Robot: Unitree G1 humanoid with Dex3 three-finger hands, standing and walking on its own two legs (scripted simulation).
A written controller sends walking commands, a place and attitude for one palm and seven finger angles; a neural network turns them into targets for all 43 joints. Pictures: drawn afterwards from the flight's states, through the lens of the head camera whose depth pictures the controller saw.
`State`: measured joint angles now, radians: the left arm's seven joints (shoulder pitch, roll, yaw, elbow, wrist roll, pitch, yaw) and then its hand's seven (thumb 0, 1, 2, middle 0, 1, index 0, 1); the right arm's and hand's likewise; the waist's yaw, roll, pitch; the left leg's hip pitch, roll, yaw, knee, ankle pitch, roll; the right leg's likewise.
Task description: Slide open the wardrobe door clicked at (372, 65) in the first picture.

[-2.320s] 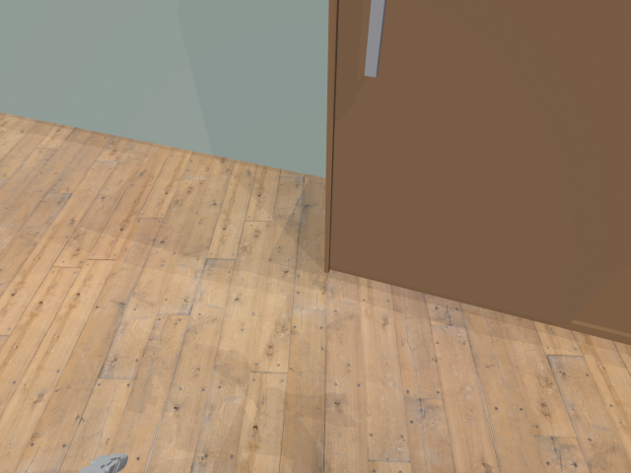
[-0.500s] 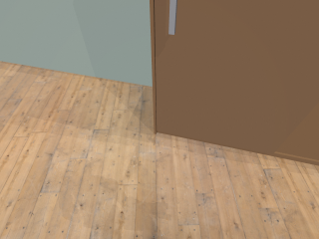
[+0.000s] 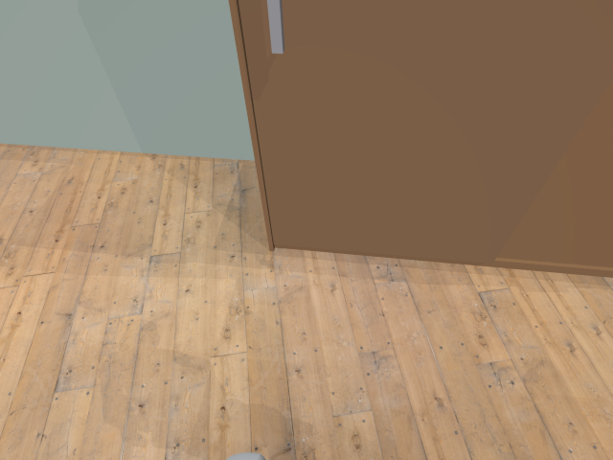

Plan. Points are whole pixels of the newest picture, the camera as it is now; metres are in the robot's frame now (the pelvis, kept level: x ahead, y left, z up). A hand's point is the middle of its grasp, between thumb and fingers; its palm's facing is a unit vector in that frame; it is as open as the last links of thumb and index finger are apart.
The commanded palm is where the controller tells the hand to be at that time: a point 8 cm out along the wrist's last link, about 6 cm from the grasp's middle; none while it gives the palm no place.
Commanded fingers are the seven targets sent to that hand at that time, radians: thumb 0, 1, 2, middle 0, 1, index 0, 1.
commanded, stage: take the last steps up to it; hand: left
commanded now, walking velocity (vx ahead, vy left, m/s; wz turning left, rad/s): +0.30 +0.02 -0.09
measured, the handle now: out of the picture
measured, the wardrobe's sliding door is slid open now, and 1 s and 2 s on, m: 0.00 0.00 0.00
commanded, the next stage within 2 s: come to a stop and stand still in 1.12 s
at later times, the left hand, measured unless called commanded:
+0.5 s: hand (178, 453) +0.16 +0.21 -0.17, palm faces -0.05 -0.99 -0.15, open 7.4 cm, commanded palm none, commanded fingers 0.00 0.90 0.90 -0.20 -0.30 -0.20 -0.30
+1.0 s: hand (213, 359) +0.30 +0.19 -0.18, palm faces +0.03 -0.98 -0.17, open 7.2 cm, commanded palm none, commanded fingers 0.00 0.90 0.90 -0.20 -0.30 -0.20 -0.30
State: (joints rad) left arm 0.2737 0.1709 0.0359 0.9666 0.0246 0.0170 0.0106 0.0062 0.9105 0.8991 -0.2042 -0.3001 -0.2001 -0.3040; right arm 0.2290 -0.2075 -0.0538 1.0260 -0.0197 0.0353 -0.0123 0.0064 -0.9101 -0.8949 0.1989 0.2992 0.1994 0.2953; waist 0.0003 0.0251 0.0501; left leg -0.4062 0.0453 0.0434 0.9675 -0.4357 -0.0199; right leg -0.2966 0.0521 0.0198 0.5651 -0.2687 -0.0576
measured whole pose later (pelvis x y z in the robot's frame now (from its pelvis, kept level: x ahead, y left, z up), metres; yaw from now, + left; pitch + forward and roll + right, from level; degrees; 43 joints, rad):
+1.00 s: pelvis +0.28 +0.01 +0.00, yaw -2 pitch -1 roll -2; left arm 0.30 0.19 0.06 1.07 0.03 -0.04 0.00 -0.01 0.93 0.90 -0.20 -0.30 -0.20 -0.30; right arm 0.21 -0.18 -0.07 1.01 -0.02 -0.03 0.01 0.01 -0.94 -0.90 0.19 0.30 0.20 0.29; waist 0.01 0.00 0.01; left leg -0.42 0.12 0.12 0.67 -0.26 -0.02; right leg -0.15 -0.03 -0.18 0.47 -0.30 0.00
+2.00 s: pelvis +0.37 +0.06 +0.01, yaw -3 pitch +0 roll +1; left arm 0.24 0.18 0.04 1.07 0.01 0.04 0.03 0.01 0.91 0.90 -0.20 -0.30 -0.20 -0.30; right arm 0.22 -0.14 -0.04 1.06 -0.01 -0.01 -0.04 0.00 -0.93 -0.89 0.20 0.30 0.20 0.30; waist 0.00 -0.04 0.03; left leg -0.22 -0.03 0.13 0.46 -0.24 0.07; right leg -0.18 -0.05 -0.03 0.49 -0.27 0.02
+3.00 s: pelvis +0.34 +0.04 +0.00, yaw -2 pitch +0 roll -1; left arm 0.34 0.10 -0.01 1.10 0.02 -0.02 0.05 0.01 0.91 0.90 -0.20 -0.30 -0.20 -0.30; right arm 0.30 -0.14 -0.02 1.08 -0.02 0.01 -0.01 0.00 -0.91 -0.90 0.20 0.30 0.20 0.30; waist -0.03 0.04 0.02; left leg -0.32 0.04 0.08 0.54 -0.23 0.02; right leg -0.23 0.02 -0.07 0.49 -0.26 -0.02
